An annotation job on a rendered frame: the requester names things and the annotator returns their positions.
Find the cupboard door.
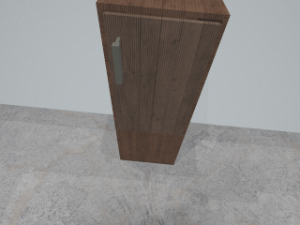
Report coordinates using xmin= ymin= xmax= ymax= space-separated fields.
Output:
xmin=103 ymin=11 xmax=221 ymax=136

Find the handle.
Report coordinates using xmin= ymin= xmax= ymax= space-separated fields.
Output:
xmin=112 ymin=37 xmax=124 ymax=84

